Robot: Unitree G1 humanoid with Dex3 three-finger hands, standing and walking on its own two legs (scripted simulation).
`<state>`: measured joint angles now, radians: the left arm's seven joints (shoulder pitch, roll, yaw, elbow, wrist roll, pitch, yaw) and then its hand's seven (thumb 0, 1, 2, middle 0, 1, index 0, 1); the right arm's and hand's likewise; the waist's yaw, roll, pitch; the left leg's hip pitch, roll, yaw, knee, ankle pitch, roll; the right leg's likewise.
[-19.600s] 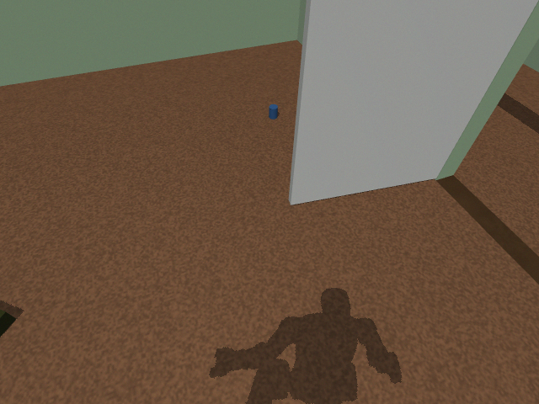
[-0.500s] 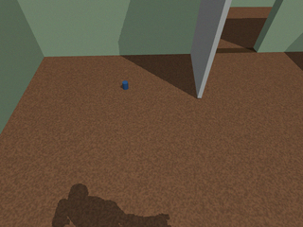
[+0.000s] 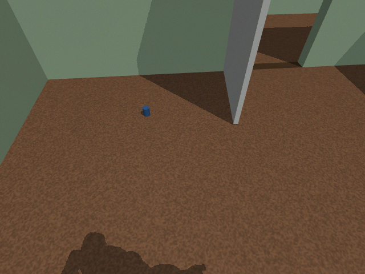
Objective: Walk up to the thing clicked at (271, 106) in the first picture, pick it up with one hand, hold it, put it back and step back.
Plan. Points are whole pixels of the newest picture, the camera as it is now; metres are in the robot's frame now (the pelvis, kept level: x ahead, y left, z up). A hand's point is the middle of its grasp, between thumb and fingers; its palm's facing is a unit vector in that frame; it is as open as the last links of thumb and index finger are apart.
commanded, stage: walk up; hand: left
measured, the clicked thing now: (146, 111) +1.45 +0.32 -0.74
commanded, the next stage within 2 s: none
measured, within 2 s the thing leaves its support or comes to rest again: neither
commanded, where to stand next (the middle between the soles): +1.09 +0.07 m, yaw +4 degrees
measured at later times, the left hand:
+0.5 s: hand (94, 269) +0.17 +0.23 -0.15, palm faces +0.08 -0.93 -0.36, open 7.4 cm
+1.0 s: hand (108, 150) +0.54 +0.28 -0.14, palm faces -0.02 -0.93 -0.38, open 7.4 cm
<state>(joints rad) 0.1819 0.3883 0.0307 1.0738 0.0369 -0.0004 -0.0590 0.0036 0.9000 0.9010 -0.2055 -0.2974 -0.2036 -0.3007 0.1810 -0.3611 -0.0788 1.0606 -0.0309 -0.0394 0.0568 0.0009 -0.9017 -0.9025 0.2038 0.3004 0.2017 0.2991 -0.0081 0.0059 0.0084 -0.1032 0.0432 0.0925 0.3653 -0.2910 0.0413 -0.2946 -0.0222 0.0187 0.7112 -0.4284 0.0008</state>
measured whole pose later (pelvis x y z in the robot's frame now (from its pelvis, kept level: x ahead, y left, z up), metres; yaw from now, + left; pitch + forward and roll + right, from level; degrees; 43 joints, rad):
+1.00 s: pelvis +0.44 +0.00 -0.02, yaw +3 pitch -2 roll +1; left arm 0.19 0.43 0.06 0.89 0.01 -0.06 -0.08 0.00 0.90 0.90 -0.20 -0.30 -0.20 -0.30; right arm 0.33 -0.41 -0.06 0.86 -0.01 -0.08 0.05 0.00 -0.90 -0.90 0.20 0.30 0.20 0.30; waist -0.04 -0.01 0.08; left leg -0.04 0.03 0.11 0.51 -0.42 -0.01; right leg -0.48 -0.09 -0.03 0.64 -0.12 -0.02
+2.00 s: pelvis +0.84 +0.05 -0.02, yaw +1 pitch -3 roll +2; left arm 0.20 0.39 0.05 0.87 0.01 -0.04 -0.08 0.00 0.90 0.90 -0.20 -0.30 -0.20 -0.30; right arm 0.41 -0.40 -0.06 0.85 -0.01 -0.06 0.03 0.00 -0.90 -0.90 0.20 0.30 0.20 0.30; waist -0.05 0.00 0.09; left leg -0.04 0.01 0.16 0.53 -0.44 0.01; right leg -0.39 -0.05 -0.04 0.57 -0.14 -0.03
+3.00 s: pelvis +1.01 +0.06 -0.02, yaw +1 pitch -3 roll +0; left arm 0.20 0.36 0.01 0.99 0.02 -0.02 -0.01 0.00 0.90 0.90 -0.20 -0.30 -0.20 -0.30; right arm 0.16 -0.38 -0.01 0.94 0.01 0.00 0.01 0.00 -0.90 -0.90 0.20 0.30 0.20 0.30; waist 0.02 0.05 0.10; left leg -0.30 0.03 0.04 0.67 -0.39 0.02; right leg -0.30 -0.04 -0.01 0.64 -0.28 0.01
